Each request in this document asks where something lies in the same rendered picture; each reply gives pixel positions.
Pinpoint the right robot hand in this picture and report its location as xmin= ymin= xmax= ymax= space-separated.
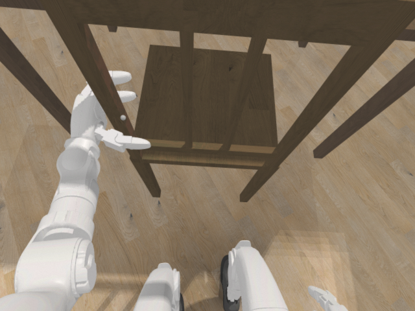
xmin=308 ymin=286 xmax=348 ymax=311

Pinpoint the left robot upper arm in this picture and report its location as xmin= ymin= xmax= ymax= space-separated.
xmin=0 ymin=237 xmax=97 ymax=311

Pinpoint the robot left thigh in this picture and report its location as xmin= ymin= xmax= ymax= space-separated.
xmin=133 ymin=268 xmax=180 ymax=311

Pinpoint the left robot hand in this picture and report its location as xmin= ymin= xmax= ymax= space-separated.
xmin=71 ymin=71 xmax=151 ymax=152

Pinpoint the chair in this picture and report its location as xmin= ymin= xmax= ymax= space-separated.
xmin=40 ymin=0 xmax=415 ymax=202

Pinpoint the left robot forearm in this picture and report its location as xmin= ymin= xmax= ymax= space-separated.
xmin=14 ymin=137 xmax=101 ymax=293

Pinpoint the robot right shin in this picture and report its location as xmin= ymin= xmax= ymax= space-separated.
xmin=227 ymin=240 xmax=251 ymax=300

